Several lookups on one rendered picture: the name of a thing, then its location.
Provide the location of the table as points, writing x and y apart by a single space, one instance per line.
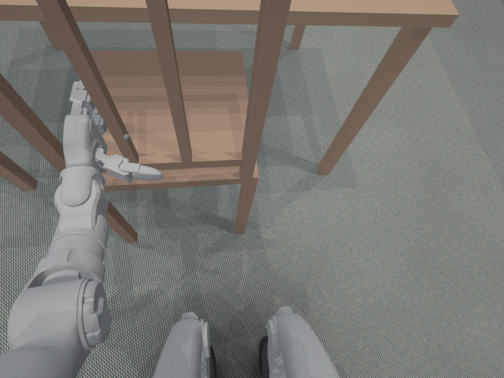
415 17

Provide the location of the robot left upper arm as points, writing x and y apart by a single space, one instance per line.
53 329

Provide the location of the robot right shin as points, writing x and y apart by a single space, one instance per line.
276 365

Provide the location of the robot left hand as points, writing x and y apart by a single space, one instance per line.
83 130

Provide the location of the chair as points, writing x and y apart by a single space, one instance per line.
187 111

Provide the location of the left robot thigh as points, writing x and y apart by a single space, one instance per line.
187 345

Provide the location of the robot left forearm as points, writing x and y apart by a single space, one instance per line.
79 244

